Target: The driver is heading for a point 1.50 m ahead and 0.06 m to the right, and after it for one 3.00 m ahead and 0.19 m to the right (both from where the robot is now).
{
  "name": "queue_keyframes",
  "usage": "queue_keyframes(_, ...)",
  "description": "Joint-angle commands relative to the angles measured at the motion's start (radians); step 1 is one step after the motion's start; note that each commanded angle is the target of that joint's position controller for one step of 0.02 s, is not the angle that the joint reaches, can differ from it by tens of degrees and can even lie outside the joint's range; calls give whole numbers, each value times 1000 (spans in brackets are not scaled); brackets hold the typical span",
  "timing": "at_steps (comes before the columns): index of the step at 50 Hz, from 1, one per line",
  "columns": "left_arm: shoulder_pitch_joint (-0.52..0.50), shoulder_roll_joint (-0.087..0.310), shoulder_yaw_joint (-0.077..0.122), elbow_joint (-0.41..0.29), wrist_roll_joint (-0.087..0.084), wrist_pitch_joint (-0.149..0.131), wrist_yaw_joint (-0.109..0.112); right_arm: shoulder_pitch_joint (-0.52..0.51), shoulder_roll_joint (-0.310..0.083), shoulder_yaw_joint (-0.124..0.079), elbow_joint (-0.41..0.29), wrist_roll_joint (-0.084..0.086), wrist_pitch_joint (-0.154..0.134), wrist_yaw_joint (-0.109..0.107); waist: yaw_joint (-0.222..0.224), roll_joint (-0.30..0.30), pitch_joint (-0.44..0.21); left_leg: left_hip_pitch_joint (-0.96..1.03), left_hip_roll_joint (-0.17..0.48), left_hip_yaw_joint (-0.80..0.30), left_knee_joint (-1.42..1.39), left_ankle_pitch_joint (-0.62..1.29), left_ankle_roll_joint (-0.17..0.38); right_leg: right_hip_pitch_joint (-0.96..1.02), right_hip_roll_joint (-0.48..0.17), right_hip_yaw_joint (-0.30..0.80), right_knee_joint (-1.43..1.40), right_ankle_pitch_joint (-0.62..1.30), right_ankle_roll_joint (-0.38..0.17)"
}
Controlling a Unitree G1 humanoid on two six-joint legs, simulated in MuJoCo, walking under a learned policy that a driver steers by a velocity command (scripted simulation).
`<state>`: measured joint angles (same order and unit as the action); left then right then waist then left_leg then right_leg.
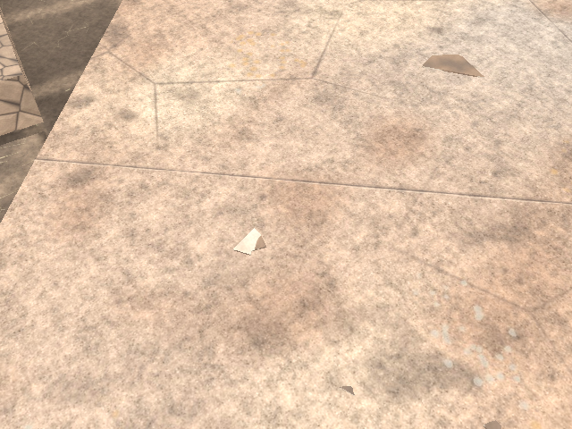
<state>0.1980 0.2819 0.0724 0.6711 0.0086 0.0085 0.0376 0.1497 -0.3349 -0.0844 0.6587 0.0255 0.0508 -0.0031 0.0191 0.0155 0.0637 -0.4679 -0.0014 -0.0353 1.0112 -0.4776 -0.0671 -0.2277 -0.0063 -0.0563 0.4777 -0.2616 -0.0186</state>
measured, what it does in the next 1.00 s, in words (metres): walks ahead: left foot, then right foot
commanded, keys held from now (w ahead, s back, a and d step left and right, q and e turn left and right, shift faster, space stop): q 0.12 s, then w+q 0.12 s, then w+e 0.76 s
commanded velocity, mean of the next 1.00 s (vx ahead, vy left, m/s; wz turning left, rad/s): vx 0.32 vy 0.00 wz -0.06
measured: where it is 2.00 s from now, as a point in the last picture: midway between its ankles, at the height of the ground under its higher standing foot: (301, 375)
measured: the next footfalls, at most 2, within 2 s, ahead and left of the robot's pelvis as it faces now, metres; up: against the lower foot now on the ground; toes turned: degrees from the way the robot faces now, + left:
left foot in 0.14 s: +0.04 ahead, +0.14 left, +0.00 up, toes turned +6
right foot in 0.70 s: +0.33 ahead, -0.07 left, +0.00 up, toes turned +0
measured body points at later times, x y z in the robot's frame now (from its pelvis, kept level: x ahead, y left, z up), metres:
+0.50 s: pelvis +0.08 +0.06 +0.01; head +0.09 +0.08 +0.46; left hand +0.20 +0.35 -0.09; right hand +0.20 -0.21 -0.09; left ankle +0.00 +0.14 -0.74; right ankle +0.21 -0.09 -0.69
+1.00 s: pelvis +0.34 +0.00 +0.01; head +0.38 -0.02 +0.46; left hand +0.44 +0.28 -0.09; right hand +0.50 -0.28 -0.08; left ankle +0.52 +0.17 -0.67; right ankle +0.29 -0.07 -0.74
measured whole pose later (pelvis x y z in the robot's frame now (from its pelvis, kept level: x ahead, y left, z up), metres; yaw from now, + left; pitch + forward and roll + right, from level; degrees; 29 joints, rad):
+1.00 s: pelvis +0.34 +0.00 +0.01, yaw -8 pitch +2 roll +0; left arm 0.34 0.29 0.04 0.71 -0.02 -0.05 0.00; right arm 0.13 -0.32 -0.03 0.64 -0.02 -0.10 0.01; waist 0.05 0.04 0.04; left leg -0.68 0.08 -0.09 0.77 -0.05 -0.07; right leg -0.13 0.10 0.12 0.32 -0.22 -0.08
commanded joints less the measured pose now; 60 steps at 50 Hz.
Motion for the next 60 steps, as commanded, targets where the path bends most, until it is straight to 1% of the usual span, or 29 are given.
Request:
queue_keyframes(1,-53,179,50,-72,-4,3,4,-38,-35,4,-100,4,-9,19,11,-159,-118,15,40,44,-142,38,-8,121,-245,134,-107,509,-205)
queue_keyframes(4,-41,199,56,-59,-27,9,-3,8,-66,-10,-104,5,-5,30,-6,-170,-151,124,9,102,-355,147,21,131,-269,104,-46,472,-177)
queue_keyframes(6,1,162,46,-34,-39,-1,-10,86,-98,-29,-83,-7,-3,18,-37,-103,-153,306,-28,88,-570,344,79,21,-219,24,96,286,-81)
queue_keyframes(7,29,109,32,-40,1,-5,-16,133,-192,-56,-92,-3,-5,2,-27,124,-154,474,145,-186,-624,557,159,-217,-125,-77,342,-83,19)
queue_keyframes(8,-76,81,15,-116,27,-13,-10,173,-281,-68,-112,-28,-25,4,-64,290,-167,488,376,-591,-684,476,394,-482,28,2,570,-445,71)
queue_keyframes(9,-120,127,29,-124,-3,-24,-12,203,-227,-55,-103,-40,-53,13,-113,170,-193,477,382,-635,-753,185,448,-528,1,134,685,-415,62)
queue_keyframes(10,-128,150,37,-121,-24,-32,-21,176,-177,-37,-89,-31,-71,13,-84,148,-124,446,329,-573,-785,-72,391,-564,-31,152,675,-302,37)
queue_keyframes(11,-121,165,47,-101,-22,-39,-22,137,-150,-29,-88,-17,-77,8,-63,114,-70,410,284,-520,-798,-162,336,-569,-52,144,638,-210,27)
queue_keyframes(13,-103,156,46,-77,-6,-51,-28,95,-113,-7,-93,-18,-78,-8,-38,127,-52,369,222,-421,-820,-81,291,-517,-59,128,570,-53,41)
queue_keyframes(15,-65,122,35,-38,-10,-66,-42,112,-87,3,-81,-33,-90,-15,-37,119,-79,382,191,-326,-836,46,275,-468,-54,93,511,71,55)
queue_keyframes(22,-152,93,6,-46,-32,-75,-58,190,-132,-7,-14,-28,-121,-6,-101,101,-7,420,234,-208,-884,165,277,-459,-70,86,235,194,61)
queue_keyframes(29,-209,78,-15,-87,-39,-84,-90,222,-140,-16,46,-18,-120,5,-125,58,49,502,273,-82,-867,315,271,-481,-63,76,137,154,4)
queue_keyframes(32,-196,89,-15,-105,-36,-87,-103,209,-161,-24,53,-9,-110,2,-101,70,23,521,276,-33,-797,528,245,-394,-31,26,110,95,-40)
queue_keyframes(34,-47,135,13,-77,-31,-85,-97,178,-172,-25,44,-7,-100,-7,-4,60,-94,484,224,63,-563,938,196,-131,48,-39,58,116,-84)
queue_keyframes(35,105,189,43,-39,-36,-81,-86,195,-145,-14,36,-15,-100,-16,61,34,-197,374,180,118,-348,990,155,118,64,-11,59,135,-118)
queue_keyframes(36,258,306,75,-29,-33,-74,-70,222,-85,12,-19,-37,-116,-19,100,-146,-327,10,80,162,42,661,76,482,-181,406,30,19,-253)
queue_keyframes(37,286,301,60,-25,-38,-80,-74,243,-19,37,-27,-51,-147,-7,66,-262,-418,-234,-68,-4,252,-87,47,630,-328,851,-142,-137,-353)
queue_keyframes(38,257,219,38,-31,-35,-82,-72,149,-109,17,-38,-8,-171,10,103,-181,-324,-349,-5,-86,322,-35,62,585,-314,784,-188,-196,-314)
queue_keyframes(39,200,202,32,-40,-30,-82,-69,91,-125,16,-57,8,-186,18,87,-125,-205,-374,38,-64,288,56,81,460,-282,651,-195,-121,-287)
queue_keyframes(40,144,188,27,-51,-27,-77,-66,73,-116,19,-59,-12,-194,14,54,-44,-148,-339,74,-53,211,125,83,338,-244,563,-202,-28,-268)
queue_keyframes(41,99,167,18,-67,-19,-76,-64,74,-115,13,-57,-33,-192,10,20,-38,-105,-282,98,-52,142,177,74,233,-207,497,-226,73,-258)
queue_keyframes(42,67,159,13,-78,-10,-75,-60,91,-111,12,-55,-39,-183,11,-10,-69,-94,-229,105,-54,116,205,62,161,-185,468,-250,141,-262)
queue_keyframes(45,51,166,15,-64,-18,-82,-45,108,-79,20,-45,-48,-158,8,-40,-76,-67,-186,93,-19,22,258,12,35,-145,371,-280,301,-273)
queue_keyframes(50,130,193,26,-13,-34,-73,-24,-111,-18,46,-95,-40,-167,13,38,-87,-32,-70,17,8,-379,562,-14,-48,-65,289,-255,277,-199)
queue_keyframes(53,179,196,30,14,-45,-64,-18,-169,-47,35,-109,-21,-176,24,51,-99,-36,-19,-3,-31,-490,596,2,18,-102,371,-213,215,-180)
queue_keyframes(57,144,180,35,7,-35,-35,-6,-56,-105,1,-83,-39,-187,19,-23,-140,-97,121,-21,-30,-578,518,75,140,-87,432,23,485,-100)
queue_keyframes(58,124,151,25,-12,-31,-33,-9,34,-126,-8,-73,-52,-192,14,-75,-122,-189,302,35,-46,-595,632,116,99,-30,405,176,481,-60)
queue_keyframes(59,163,77,0,-43,-3,-35,-11,153,-192,-19,-68,-73,-188,6,-89,48,-362,609,245,-217,-496,952,192,-67,52,329,472,142,-12)
queue_keyframes(60,376,42,-18,-23,-23,-40,-21,177,-202,-22,-43,-63,-164,16,-10,341,-521,875,484,-604,-512,986,391,-346,163,266,778,-493,44)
